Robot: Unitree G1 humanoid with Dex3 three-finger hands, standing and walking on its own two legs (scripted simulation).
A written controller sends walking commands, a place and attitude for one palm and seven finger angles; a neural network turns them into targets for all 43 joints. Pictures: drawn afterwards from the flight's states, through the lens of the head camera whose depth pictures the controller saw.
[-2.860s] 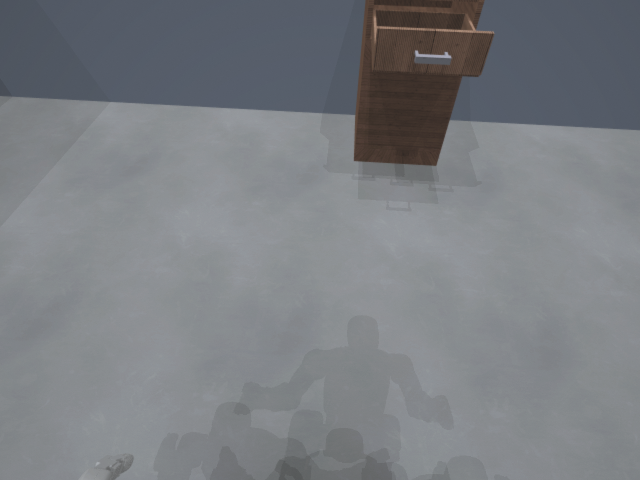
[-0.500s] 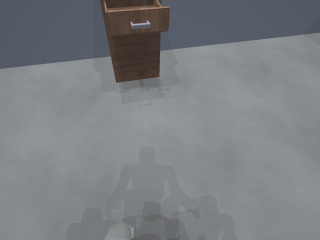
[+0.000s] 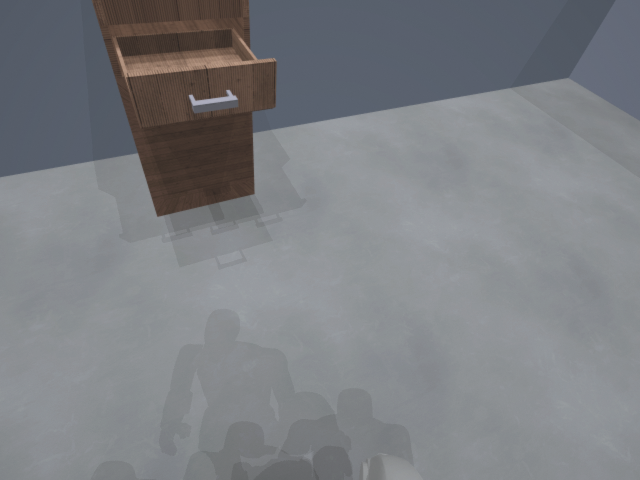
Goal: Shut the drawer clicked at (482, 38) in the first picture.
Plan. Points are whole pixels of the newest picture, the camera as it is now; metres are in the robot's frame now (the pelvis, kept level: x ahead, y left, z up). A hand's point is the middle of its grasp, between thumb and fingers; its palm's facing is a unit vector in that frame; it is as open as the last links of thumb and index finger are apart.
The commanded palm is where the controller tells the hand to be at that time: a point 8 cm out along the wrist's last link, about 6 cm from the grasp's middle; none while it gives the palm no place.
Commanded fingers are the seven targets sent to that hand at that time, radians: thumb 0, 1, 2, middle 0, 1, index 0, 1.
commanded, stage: walk to a spot facing it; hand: left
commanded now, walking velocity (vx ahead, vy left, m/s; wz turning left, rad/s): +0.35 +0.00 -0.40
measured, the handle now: (213, 100) +1.00 +0.35 -0.09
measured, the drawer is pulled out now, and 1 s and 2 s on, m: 0.30 0.30 0.30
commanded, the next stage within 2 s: turn to face it in 1.04 s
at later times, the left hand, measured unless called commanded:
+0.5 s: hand (257, 371) +0.31 +0.11 -0.17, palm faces -0.14 -0.96 -0.24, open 7.2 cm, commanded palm none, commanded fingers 0.00 0.90 0.90 -0.20 -0.30 -0.20 -0.30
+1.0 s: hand (262, 336) +0.39 +0.12 -0.19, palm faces -0.11 -0.98 -0.15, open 7.4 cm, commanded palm none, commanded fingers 0.00 0.90 0.90 -0.20 -0.30 -0.20 -0.30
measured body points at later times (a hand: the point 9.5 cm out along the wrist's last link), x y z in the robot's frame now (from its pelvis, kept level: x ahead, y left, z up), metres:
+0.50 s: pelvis +0.22 -0.07 -0.01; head +0.22 -0.08 +0.44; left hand +0.32 +0.16 -0.15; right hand +0.18 -0.28 -0.17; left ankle +0.23 +0.09 -0.65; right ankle +0.24 -0.11 -0.75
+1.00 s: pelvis +0.45 -0.05 -0.02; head +0.47 -0.05 +0.43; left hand +0.39 +0.17 -0.17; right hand +0.51 -0.28 -0.16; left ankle +0.51 +0.03 -0.75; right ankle +0.32 -0.13 -0.65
